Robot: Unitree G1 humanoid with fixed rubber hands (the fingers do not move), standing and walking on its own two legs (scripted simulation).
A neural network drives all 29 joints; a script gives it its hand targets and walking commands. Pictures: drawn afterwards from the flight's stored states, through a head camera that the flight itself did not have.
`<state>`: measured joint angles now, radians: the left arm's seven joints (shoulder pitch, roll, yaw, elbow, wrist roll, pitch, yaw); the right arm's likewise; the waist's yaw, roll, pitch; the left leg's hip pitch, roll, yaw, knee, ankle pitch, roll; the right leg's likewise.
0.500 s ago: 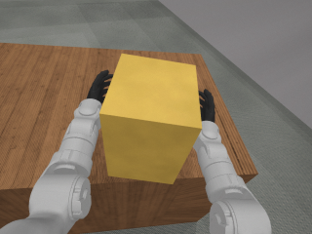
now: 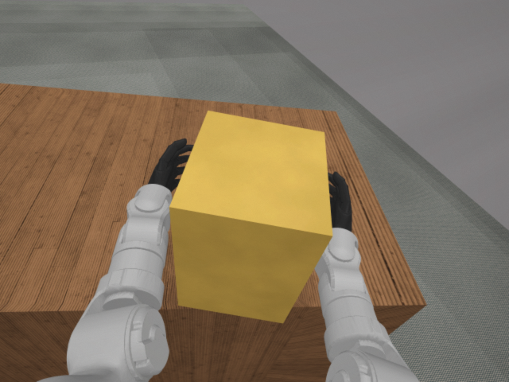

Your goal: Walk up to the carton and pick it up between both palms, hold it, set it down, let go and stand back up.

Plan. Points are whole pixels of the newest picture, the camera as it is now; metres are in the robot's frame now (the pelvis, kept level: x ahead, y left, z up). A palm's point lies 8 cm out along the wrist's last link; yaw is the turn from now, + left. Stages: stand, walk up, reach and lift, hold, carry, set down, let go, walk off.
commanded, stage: reach and lift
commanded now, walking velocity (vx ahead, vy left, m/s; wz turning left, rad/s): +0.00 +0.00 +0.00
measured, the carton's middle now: (247, 223) +0.39 +0.02 +0.05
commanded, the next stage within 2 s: none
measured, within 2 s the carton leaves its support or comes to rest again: leaves its support in 1.62 s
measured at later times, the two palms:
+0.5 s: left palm (163, 184) +0.41 +0.17 +0.10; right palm (336, 223) +0.37 -0.12 +0.09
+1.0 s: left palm (163, 185) +0.41 +0.17 +0.10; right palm (336, 223) +0.37 -0.12 +0.09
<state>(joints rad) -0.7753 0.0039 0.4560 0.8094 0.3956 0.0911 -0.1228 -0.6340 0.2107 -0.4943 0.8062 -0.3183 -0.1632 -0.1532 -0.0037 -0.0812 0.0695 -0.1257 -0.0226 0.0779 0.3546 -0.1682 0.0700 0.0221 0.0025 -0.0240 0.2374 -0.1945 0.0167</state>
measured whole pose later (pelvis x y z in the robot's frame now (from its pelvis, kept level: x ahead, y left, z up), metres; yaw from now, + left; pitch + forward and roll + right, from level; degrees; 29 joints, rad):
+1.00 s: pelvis -0.01 +0.00 +0.00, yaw -1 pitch -1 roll -1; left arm -0.79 0.01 0.43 0.79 0.36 0.10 -0.12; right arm -0.63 0.19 -0.46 0.80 -0.28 -0.22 -0.17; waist 0.02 -0.07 0.07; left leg -0.16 -0.02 0.10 0.31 -0.13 0.07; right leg -0.03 0.00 -0.02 0.22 -0.17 0.02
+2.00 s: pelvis -0.03 -0.02 +0.00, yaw +0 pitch -6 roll -1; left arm -0.90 0.06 0.34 0.80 0.28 0.30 -0.01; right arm -0.77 0.08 -0.33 0.85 -0.07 -0.04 -0.18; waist 0.00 -0.08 0.00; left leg -0.11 0.00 0.08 0.31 -0.09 0.05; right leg 0.01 0.02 -0.05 0.24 -0.15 -0.01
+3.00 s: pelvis -0.03 -0.01 +0.00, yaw +1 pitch -6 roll -2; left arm -0.91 0.03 0.33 0.45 0.28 0.72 0.06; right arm -0.97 -0.06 -0.15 0.83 0.17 0.28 -0.16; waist -0.07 -0.05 -0.03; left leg -0.14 -0.01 0.06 0.37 -0.13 0.06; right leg 0.00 0.01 -0.06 0.29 -0.19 0.00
